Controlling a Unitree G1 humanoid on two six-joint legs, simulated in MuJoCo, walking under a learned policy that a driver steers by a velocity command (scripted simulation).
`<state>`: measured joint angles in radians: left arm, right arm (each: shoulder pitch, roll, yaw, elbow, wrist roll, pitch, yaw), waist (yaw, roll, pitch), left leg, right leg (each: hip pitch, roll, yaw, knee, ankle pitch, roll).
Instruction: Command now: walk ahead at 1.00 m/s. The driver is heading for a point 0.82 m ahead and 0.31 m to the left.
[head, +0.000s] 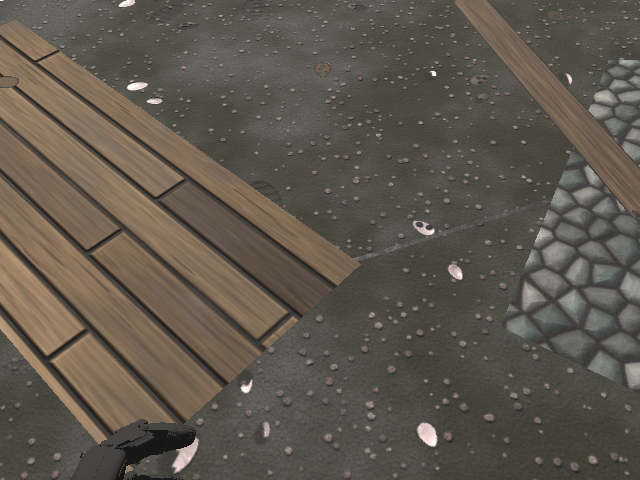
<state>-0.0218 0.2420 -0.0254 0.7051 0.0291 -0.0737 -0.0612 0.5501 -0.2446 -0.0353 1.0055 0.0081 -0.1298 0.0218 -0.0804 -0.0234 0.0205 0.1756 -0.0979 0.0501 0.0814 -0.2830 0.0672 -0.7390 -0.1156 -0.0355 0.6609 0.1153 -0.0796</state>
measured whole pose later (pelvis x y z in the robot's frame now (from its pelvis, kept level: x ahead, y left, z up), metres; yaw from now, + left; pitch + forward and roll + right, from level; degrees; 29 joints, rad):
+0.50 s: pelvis +0.49 +0.00 -0.02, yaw +17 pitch +1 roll -2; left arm 0.48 0.24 0.03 0.98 0.02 -0.12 0.01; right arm 0.03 -0.27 -0.02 0.72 -0.02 -0.02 0.07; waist 0.04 0.03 0.04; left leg -0.74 0.04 0.17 0.76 0.07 0.16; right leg 0.26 0.04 -0.33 0.20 -0.43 0.02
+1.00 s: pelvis +0.92 +0.15 -0.02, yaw +42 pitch +1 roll -1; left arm -0.02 0.25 0.00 0.59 0.02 -0.13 0.00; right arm 0.44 -0.31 -0.08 0.85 0.01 -0.04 -0.02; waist -0.09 0.01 0.07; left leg -0.06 -0.17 -0.24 0.85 -0.52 0.07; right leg -0.54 0.01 0.00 0.50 0.05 -0.01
